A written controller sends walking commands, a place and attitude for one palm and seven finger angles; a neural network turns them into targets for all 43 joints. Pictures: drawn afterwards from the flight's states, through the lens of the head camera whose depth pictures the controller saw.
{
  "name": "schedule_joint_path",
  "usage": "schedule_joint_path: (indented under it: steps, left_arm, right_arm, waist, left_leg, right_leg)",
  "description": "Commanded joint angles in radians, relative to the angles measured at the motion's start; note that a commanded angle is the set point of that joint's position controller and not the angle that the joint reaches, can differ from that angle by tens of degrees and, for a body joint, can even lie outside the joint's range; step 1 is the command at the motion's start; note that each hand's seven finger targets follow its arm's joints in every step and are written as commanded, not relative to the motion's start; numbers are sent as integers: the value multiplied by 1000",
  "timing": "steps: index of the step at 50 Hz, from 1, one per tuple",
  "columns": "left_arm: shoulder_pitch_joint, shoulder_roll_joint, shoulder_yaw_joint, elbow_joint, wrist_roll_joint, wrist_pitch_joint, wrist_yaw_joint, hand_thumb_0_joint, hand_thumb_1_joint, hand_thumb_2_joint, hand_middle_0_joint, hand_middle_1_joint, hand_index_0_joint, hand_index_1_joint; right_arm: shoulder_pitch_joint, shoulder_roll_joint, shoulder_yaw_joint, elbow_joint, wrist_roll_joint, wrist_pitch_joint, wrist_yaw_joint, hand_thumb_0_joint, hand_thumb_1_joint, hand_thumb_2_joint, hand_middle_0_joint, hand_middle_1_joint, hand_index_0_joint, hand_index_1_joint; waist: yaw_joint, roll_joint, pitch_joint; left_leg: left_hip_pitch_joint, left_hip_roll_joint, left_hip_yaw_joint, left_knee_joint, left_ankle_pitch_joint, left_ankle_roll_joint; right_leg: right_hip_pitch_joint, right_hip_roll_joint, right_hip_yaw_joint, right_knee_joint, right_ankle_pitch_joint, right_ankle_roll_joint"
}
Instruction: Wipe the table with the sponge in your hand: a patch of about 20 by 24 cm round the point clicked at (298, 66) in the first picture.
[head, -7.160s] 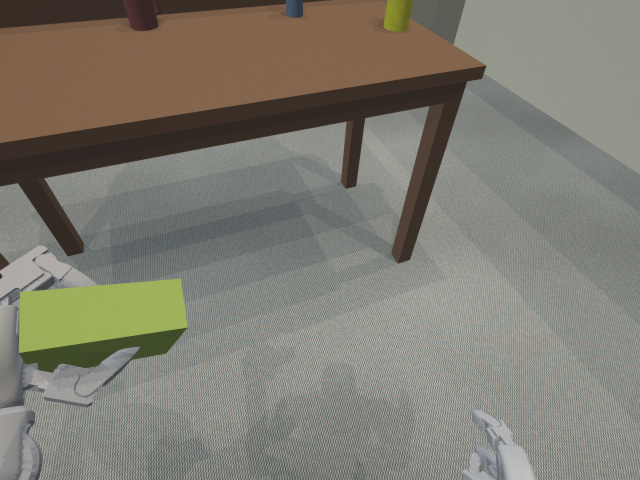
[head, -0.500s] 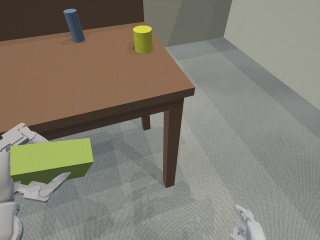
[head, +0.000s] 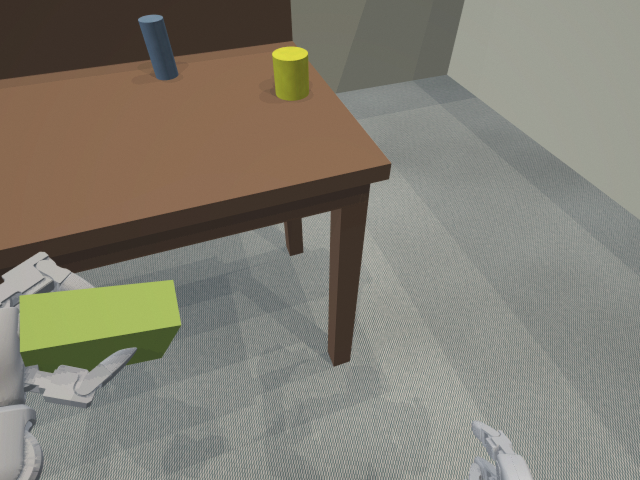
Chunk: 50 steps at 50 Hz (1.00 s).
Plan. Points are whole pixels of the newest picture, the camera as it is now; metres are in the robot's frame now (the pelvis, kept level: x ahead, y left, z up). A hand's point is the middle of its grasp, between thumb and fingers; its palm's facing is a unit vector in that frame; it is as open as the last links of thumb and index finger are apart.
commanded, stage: come to a stop and stand still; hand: left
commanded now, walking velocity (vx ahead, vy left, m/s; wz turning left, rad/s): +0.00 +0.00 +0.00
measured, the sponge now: (125, 328) +0.23 +0.22 +0.14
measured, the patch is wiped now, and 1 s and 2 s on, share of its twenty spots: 0.00 0.00 0.00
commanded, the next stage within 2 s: look again from close up in 0.22 s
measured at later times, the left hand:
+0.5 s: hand (10, 268) +0.25 +0.31 +0.20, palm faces +0.50 -0.79 -0.36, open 8.9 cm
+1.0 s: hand (87, 253) +0.31 +0.29 +0.15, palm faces +0.35 -0.87 -0.36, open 8.9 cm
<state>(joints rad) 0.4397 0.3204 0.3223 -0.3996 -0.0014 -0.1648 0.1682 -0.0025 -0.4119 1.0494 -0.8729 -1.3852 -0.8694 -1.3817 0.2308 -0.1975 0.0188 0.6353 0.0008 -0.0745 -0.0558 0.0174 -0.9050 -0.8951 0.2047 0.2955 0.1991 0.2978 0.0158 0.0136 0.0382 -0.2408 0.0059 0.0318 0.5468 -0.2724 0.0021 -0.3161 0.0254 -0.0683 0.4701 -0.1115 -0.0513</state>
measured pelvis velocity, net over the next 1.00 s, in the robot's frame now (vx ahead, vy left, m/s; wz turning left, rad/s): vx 0.09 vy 0.06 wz -0.01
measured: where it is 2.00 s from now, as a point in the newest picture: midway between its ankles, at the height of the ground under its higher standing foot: outside the picture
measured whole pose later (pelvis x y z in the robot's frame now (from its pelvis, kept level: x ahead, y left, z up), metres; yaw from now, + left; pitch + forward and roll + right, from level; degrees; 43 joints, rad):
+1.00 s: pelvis +0.09 +0.06 -0.01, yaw -1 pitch +0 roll -1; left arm 0.40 0.33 0.33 -0.36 -0.02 -0.24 0.08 -0.01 -0.40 1.05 -0.85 -1.41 -0.85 -1.41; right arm 0.21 -0.21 0.00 0.55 0.00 -0.12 -0.01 0.02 -0.90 -0.90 0.20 0.30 0.20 0.30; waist 0.00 0.00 -0.01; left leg -0.18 -0.04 0.08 0.58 -0.41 0.07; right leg -0.31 0.00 0.01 0.61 -0.30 0.01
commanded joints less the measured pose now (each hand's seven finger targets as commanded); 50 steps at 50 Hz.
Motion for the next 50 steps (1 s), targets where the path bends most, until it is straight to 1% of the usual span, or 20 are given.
schedule_joint_path:
  steps: [1, 7, 10, 15, 16, 17, 18, 20, 22, 25, 26, 27, 29, 31, 32, 35, 38, 42, 46, 50]
  left_arm:
    - [-119, 202, 95, -259, -2, -62, 12, 0, 100, 1300, -1200, -1600, -1200, -1600]
    - [-14, 230, 148, -333, -19, -61, 24, 0, 100, 1300, -1200, -1600, -1200, -1600]
    - [-7, 214, 137, -361, -12, -75, 27, 0, 100, 1300, -1200, -1600, -1200, -1600]
    - [-20, 171, 106, -261, -11, -72, 19, 0, 100, 1300, -1200, -1600, -1200, -1600]
    - [-1086, 1035, 703, -475, 124, -181, -13, 0, 100, 1300, -1200, -1600, -1200, -1600]
    - [-981, 727, 486, -142, 53, -188, -45, 0, 100, 1300, -1200, -1600, -1200, -1600]
    - [-580, 456, 315, 50, 6, -170, -66, 0, 100, 1300, -1200, -1600, -1200, -1600]
    - [-277, 195, 90, 183, -45, -146, -119, 0, 100, 1300, -1200, -1600, -1200, -1600]
    - [-84, 43, -18, 105, -73, -136, -140, 0, 100, 1300, -1200, -1600, -1200, -1600]
    - [-92, 108, 1, -115, -34, -134, -117, 0, 100, 1300, -1200, -1600, -1200, -1600]
    - [-103, 164, 58, -135, -26, -131, -99, 0, 100, 1300, -1200, -1600, -1200, -1600]
    - [-146, 271, 158, -184, -19, -130, -77, 0, 100, 1300, -1200, -1600, -1200, -1600]
    - [-178, 303, 231, -228, -15, -139, -65, 0, 100, 1300, -1200, -1600, -1200, -1600]
    - [-242, 325, 272, -291, -14, -154, -57, 0, 100, 1300, -1200, -1600, -1200, -1600]
    - [-309, 370, 301, -347, -8, -157, -50, 0, 100, 1300, -1200, -1600, -1200, -1600]
    - [-330, 275, 224, -291, -1, -169, -54, 0, 100, 1300, -1200, -1600, -1200, -1600]
    - [-279, 189, 137, -244, -14, -174, -66, 0, 100, 1300, -1200, -1600, -1200, -1600]
    - [-96, 83, 46, -72, -28, -137, -82, 0, 100, 1300, -1200, -1600, -1200, -1600]
    - [-109, 159, 101, -91, -34, -127, -76, 0, 100, 1300, -1200, -1600, -1200, -1600]
    - [-167, 248, 188, -273, -42, -142, -64, 0, 100, 1300, -1200, -1600, -1200, -1600]
  right_arm:
    - [-96, -99, -44, -155, -6, -46, -8, 0, -900, -900, 200, 300, 200, 300]
    - [-98, -95, -41, -169, -15, -23, -10, 0, -900, -900, 200, 300, 200, 300]
    - [-96, -107, -38, -186, -14, -25, -14, 0, -900, -900, 200, 300, 200, 300]
    - [-93, -119, -49, -178, 0, -41, -18, 0, -900, -900, 200, 300, 200, 300]
    - [66, -156, -64, -158, -37, -110, -17, 0, -900, -900, 200, 300, 200, 300]
    - [-16, -70, -29, -100, 4, -126, -13, 0, -900, -900, 200, 300, 200, 300]
    - [-8, -68, -30, -108, -9, -125, -1, 0, -900, -900, 200, 300, 200, 300]
    - [-20, -99, -53, -169, 15, -140, 12, 0, -900, -900, 200, 300, 200, 300]
    - [-10, -103, -52, -173, 30, -138, 52, 0, -900, -900, 200, 300, 200, 300]
    - [-50, -106, -33, -217, 47, -140, 72, 0, -900, -900, 200, 300, 200, 300]
    - [-57, -109, -35, -224, 45, -142, 66, 0, -900, -900, 200, 300, 200, 300]
    - [-69, -122, -36, -227, 38, -140, 61, 0, -900, -900, 200, 300, 200, 300]
    - [-88, -110, -33, -249, 20, -140, 44, 0, -900, -900, 200, 300, 200, 300]
    - [-92, -109, -33, -254, 6, -145, 37, 0, -900, -900, 200, 300, 200, 300]
    - [-96, -115, -34, -255, 1, -145, 35, 0, -900, -900, 200, 300, 200, 300]
    - [-83, -102, -32, -249, 0, -167, 43, 0, -900, -900, 200, 300, 200, 300]
    - [-69, -101, -33, -221, -6, -180, 52, 0, -900, -900, 200, 300, 200, 300]
    - [-44, -119, -57, -202, -5, -154, 57, 0, -900, -900, 200, 300, 200, 300]
    - [-61, -130, -58, -223, 9, -98, 42, 0, -900, -900, 200, 300, 200, 300]
    - [-91, -132, -60, -258, 7, -73, 31, 0, -900, -900, 200, 300, 200, 300]
  waist:
    - [-13, -145, -78]
    - [-9, 3, -128]
    - [-6, 113, -74]
    - [-11, 93, -88]
    - [16, -60, 2]
    - [-35, 4, -146]
    - [-16, -48, -160]
    - [29, 45, -123]
    - [25, 92, -91]
    - [25, -2, -35]
    - [28, -85, -42]
    - [27, -72, -50]
    - [27, -129, -93]
    - [22, -11, -90]
    - [19, 127, -73]
    - [25, 260, -63]
    - [8, 122, -136]
    - [-4, -43, -109]
    - [-11, -89, -66]
    - [-17, 109, -129]
  left_leg:
    - [-54, 12, -20, 43, -150, 8]
    - [-7, 34, -56, -108, -138, 13]
    - [-181, 103, -130, -259, -259, 35]
    - [-224, 135, -122, -264, -245, 31]
    - [-202, 73, 14, -29, -41, 33]
    - [-16, 77, -18, 29, -19, 24]
    - [46, 25, -14, 13, -57, 11]
    - [41, -17, 33, -57, -171, 8]
    - [-13, 7, 7, -145, -246, 18]
    - [-236, 86, -76, -280, -326, 42]
    - [-245, 100, -78, -281, -309, 43]
    - [-209, 101, -69, -292, -265, 35]
    - [-200, 112, -85, -293, -233, 46]
    - [-191, 103, -86, -306, -245, 50]
    - [-215, 119, -91, -347, -295, 52]
    - [-269, 115, -73, -322, -279, 59]
    - [-67, 46, -23, -179, 18, 14]
    - [-15, 8, 1, -80, -6, 18]
    - [-58, 31, -54, -79, -45, 39]
    - [104, 117, -152, -104, 331, 51]
  right_leg:
    - [3, -232, 323, -306, -519, -5]
    - [39, -170, 209, -224, -452, 8]
    - [156, -83, 155, -127, -366, 42]
    - [231, -52, 105, -45, -208, 60]
    - [28, -117, 217, -146, -196, 134]
    - [-35, -207, 172, -132, -260, 25]
    - [-40, -151, 214, -155, -242, 0]
    - [-13, -147, 250, -218, -430, 17]
    - [27, -104, 213, -169, -446, 38]
    - [207, -27, 125, 0, -264, 61]
    - [229, -18, 109, 11, -234, 65]
    - [210, -8, 105, 16, -209, 64]
    - [240, -20, 91, 16, -185, 64]
    - [239, -25, 115, 20, -162, 50]
    - [248, -10, 111, 67, -155, 50]
    - [327, -13, 86, 89, -51, 39]
    - [254, -40, 125, -6, 52, 19]
    - [132, -73, 203, -65, -101, -13]
    - [82, -84, 183, -1, -176, -18]
    - [-2, -37, 35, 271, 14, 18]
